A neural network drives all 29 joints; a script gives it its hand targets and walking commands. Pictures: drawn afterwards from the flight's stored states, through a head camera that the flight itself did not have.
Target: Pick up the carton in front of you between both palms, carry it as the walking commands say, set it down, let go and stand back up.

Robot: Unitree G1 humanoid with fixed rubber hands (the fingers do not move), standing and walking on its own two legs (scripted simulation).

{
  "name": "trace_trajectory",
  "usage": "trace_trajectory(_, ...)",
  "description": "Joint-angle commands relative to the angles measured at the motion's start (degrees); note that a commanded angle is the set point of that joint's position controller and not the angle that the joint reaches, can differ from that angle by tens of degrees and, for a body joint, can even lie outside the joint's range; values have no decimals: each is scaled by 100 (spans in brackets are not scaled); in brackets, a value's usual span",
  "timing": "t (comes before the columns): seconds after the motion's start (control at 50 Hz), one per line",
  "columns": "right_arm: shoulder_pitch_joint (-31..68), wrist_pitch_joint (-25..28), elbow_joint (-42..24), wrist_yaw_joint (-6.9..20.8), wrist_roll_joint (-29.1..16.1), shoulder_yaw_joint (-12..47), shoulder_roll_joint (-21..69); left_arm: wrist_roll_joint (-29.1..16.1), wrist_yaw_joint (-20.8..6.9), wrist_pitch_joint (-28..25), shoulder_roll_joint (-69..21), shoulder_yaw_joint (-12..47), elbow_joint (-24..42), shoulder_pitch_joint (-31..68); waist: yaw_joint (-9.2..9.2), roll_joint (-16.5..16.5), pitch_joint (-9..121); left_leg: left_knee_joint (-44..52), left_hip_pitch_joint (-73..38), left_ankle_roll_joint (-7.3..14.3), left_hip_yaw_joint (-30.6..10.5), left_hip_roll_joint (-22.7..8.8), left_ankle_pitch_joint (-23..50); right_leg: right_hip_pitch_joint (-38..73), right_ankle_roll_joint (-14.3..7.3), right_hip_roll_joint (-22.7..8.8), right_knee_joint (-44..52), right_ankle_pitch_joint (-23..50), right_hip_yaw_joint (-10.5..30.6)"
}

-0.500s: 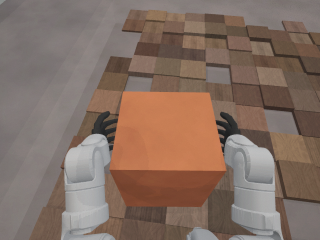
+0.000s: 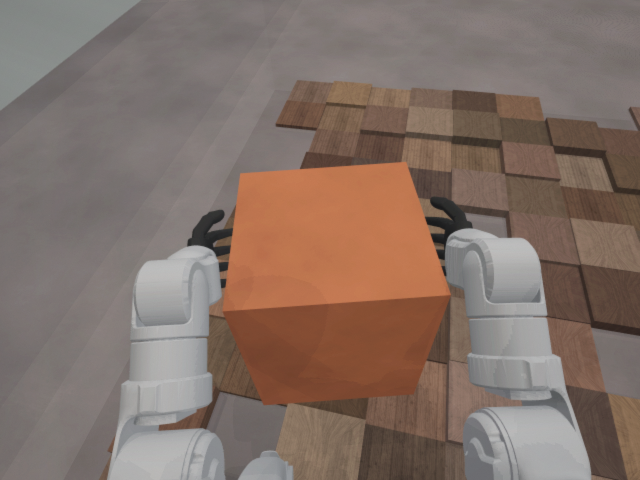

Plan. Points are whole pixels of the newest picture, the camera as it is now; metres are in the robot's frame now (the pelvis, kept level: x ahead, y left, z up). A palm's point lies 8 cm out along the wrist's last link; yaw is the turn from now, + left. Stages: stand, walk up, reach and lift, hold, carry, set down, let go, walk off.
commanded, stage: carry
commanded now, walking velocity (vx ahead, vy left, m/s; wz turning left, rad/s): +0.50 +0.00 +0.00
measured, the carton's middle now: (331, 289) +0.36 +0.02 +0.03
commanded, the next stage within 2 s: none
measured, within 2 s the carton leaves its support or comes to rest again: neither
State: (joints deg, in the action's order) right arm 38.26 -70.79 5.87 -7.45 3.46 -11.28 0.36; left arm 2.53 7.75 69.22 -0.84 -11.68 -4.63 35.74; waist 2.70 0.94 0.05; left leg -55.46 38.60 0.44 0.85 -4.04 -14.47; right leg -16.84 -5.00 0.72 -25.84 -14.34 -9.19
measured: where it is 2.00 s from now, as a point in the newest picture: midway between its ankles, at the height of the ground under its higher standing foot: (335, 214)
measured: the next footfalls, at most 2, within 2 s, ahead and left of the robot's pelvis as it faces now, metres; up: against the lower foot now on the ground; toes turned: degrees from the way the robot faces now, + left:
left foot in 0.20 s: +0.34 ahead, +0.12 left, +0.00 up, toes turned +7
right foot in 0.70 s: +0.62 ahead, -0.07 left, -0.02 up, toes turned -6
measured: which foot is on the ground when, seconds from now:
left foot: up 0.00-0.18, down 0.20-0.72, up 0.74-1.00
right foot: down 0.00-0.22, up 0.24-0.68, down 0.70-1.00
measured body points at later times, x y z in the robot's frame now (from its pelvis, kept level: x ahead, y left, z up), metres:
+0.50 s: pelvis +0.31 +0.05 +0.01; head +0.39 +0.05 +0.45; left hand +0.70 +0.17 +0.08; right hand +0.67 -0.13 +0.09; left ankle +0.31 +0.12 -0.74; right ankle +0.39 -0.11 -0.68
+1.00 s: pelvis +0.61 -0.01 -0.01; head +0.66 -0.04 +0.43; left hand +0.99 +0.14 +0.11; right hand +1.00 -0.16 +0.10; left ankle +0.69 +0.14 -0.68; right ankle +0.58 -0.07 -0.76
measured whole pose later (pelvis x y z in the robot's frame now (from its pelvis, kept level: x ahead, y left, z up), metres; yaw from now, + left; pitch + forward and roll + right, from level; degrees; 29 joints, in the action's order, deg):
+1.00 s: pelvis +0.61 -0.01 -0.01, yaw -1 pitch +5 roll +2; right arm 47.0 -76.1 7.9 -8.7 4.3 -15.3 0.7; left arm 4.6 7.3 74.6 -1.8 -18.0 -5.6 43.8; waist 1.7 1.1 -0.3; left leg -57.8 41.7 0.4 1.7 -3.4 -15.4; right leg -15.0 -5.6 1.6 -25.0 -15.4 -6.1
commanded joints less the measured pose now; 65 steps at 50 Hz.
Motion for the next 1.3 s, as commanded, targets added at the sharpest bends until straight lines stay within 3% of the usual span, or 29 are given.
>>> trace_trajectory(0.0,4119,302,-1131,1063,-2288,3590,6281,-2874,-1464,-141,-6406,3890,1337,4889,43,-595,2742,321,912,-76,33,-168,501,2802,-686,-1515,564,2056,1647)
trace_trajectory(0.08,3815,199,-918,1084,-2156,3664,6029,-2710,-1481,-62,-6203,3931,1008,4413,148,-511,2342,2247,-244,-51,703,246,1443,2298,-351,-1053,634,2546,808)
trace_trajectory(0.12,3711,163,-710,1163,-2149,3696,6035,-2573,-1501,-64,-6114,3859,714,4139,249,-810,2240,2621,-621,144,894,438,1952,2388,-296,-979,293,3357,578)
trace_trajectory(0.16,3615,168,-461,1247,-2111,3634,6045,-2491,-1537,-82,-6153,3823,445,4008,-130,-948,2546,3140,-1932,334,1136,562,1750,2184,-24,-991,-616,4124,244)
trace_trajectory(0.18,3480,197,-296,1284,-2078,3573,6026,-2453,-1557,-95,-6188,3816,329,3982,-369,-755,2932,3097,-3148,385,1035,458,1674,1662,166,-833,-1360,3640,78)
trace_trajectory(0.2,3371,223,-195,1327,-2065,3501,6000,-2427,-1581,-118,-6185,3799,239,3981,-613,-124,3328,2775,-4510,507,-402,-688,1798,496,347,-697,-2581,1650,170)
trace_trajectory(0.22,3486,314,-124,1340,-2017,3435,5902,-2429,-1596,-113,-6439,3748,198,4053,-623,1515,4002,2891,-6304,1463,-2743,-1881,1502,-1589,485,-3,-4032,-964,501)
trace_trajectory(0.24,3361,361,-101,1360,-2127,3495,6131,-2446,-1587,-143,-6368,3763,274,4190,-644,1473,3809,3107,-6442,1520,-3064,-1795,1490,-2468,399,122,-4653,-1732,888)
trace_trajectory(0.3,4259,503,-1072,1371,-2479,3775,6522,-2565,-1491,-266,-6649,3859,662,4554,-596,216,3260,3256,-5335,1142,-1774,-1466,2570,-2370,324,-448,-3872,-805,1132)
trace_trajectory(0.46,4254,440,-1976,1399,-2835,4202,6359,-2191,-1127,-273,-6205,3994,1551,4105,-631,552,3194,3428,-5271,1179,-631,-1022,2549,-2517,559,-525,-2340,321,789)
trace_trajectory(0.6,4322,89,-1894,1332,-2832,4120,5447,-2158,-1163,164,-5171,3838,1677,4398,-808,588,2600,2748,-4799,825,81,-560,2807,-1440,233,-159,-161,2024,383)
trace_trajectory(0.64,4410,-87,-1577,1306,-2815,3980,5284,-2136,-1198,373,-4896,3621,1346,4415,-637,565,2613,1986,-4562,644,243,-490,2882,-648,78,-124,343,2140,253)
trace_trajectory(0.66,4449,-180,-1387,1293,-2814,3916,5254,-2123,-1213,466,-4790,3463,1116,4401,-344,310,2877,1246,-3875,445,407,-355,2690,618,18,-155,249,1772,152)
trace_trajectory(0.68,4616,-272,-1272,1279,-2835,3808,5165,-2096,-1227,544,-4652,3275,886,4303,-151,-280,3196,312,-2846,325,466,-171,1042,1806,60,-916,-302,2461,850)
trace_trajectory(0.7,4821,-409,-1064,1263,-2899,3752,5316,-1991,-1227,612,-4320,3099,627,4519,-110,-1516,3776,-875,-1084,176,228,305,-1040,3589,-667,-2125,-755,2949,2802)
trace_trajectory(0.72,4974,-479,-1033,1244,-2913,3602,5263,-2035,-1231,646,-4432,2974,446,4405,105,-1885,3764,-1808,210,115,12,695,-1931,3959,-1079,-2226,-192,1697,3957)
trace_trajectory(0.76,5462,-548,-968,1200,-2902,3444,5529,-2240,-1283,727,-4835,2915,680,4932,84,-1031,3241,-1657,682,196,-189,395,-1424,3501,-755,-1905,43,1743,3353)
trace_trajectory(0.8,5592,-583,-880,1157,-2807,3286,5880,-2436,-1349,774,-5284,2942,894,5482,18,-710,3113,-1201,438,131,-173,165,-979,2935,-567,-1756,148,2451,2695)
trace_trajectory(0.86,5338,-577,-592,1109,-2580,3078,6231,-2496,-1433,775,-5771,2871,795,5615,-67,-817,3146,-897,411,52,-55,112,-443,2772,-495,-1500,255,2893,2058)
trace_trajectory(1.0,4765,-91,-108,1180,-2150,3199,6760,-2455,-1651,294,-6582,3220,328,5392,-5,-604,2633,646,875,-31,253,62,428,2911,-520,-1320,510,3426,1579)
trace_trajectory(1.1,4708,174,-656,1179,-2311,3593,6749,-2594,-1582,-46,-6569,3685,855,5275,52,-921,2608,2297,-761,276,620,411,1988,2532,-260,-1083,191,4073,840)
trace_trajectory(1.12,4671,193,-793,1191,-2349,3646,6681,-2602,-1550,-86,-6541,3769,940,5189,-75,-953,2730,2571,-1369,377,616,481,1965,2329,-155,-1078,-114,4422,755)
trace_trajectory(1.14,4450,210,-730,1199,-2341,3673,6565,-2617,-1527,-70,-6521,3824,927,5037,-89,-749,2828,2879,-1674,419,799,710,2436,2576,-9,-809,-605,4850,501)
trace_trajectory(1.18,3925,214,-551,1256,-2285,3596,6399,-2528,-1485,-89,-6344,3852,691,4662,-505,-412,2991,3861,-3370,345,879,545,3351,1865,242,-553,-2228,4137,206)
trace_trajectory(1.2,3775,269,-382,1263,-2112,3464,6056,-2480,-1483,-71,-6487,3777,615,4555,-597,950,3947,2666,-6354,1335,-1241,-1098,4476,-919,721,-365,-3922,2259,588)
trace_trajectory(1.22,3215,326,-40,1279,-2145,3480,6264,-2407,-1497,-50,-6264,3769,582,4326,-955,1855,4146,3005,-6963,1871,-2605,-1612,4479,-2412,754,473,-5208,-1369,689)
trace_trajectory(1.24,3284,373,-278,1302,-2139,3476,6227,-2391,-1497,-99,-6461,3835,538,4354,-898,1360,4015,2897,-6930,1845,-2295,-1497,3812,-2939,576,148,-5611,-1352,1170)
trace_trajectory(1.26,3526,406,-557,1330,-2261,3628,6400,-2368,-1492,-156,-6451,3830,672,4368,-888,600,3732,3020,-6474,1572,-2037,-1374,3263,-3076,459,-60,-5128,-1113,1230)
trace_trajectory(1.28,3981,450,-970,1350,-2404,3769,6524,-2343,-1461,-191,-6467,3818,823,4496,-818,333,3474,3112,-6106,1341,-1844,-1350,2966,-3137,405,-206,-4646,-1005,1208)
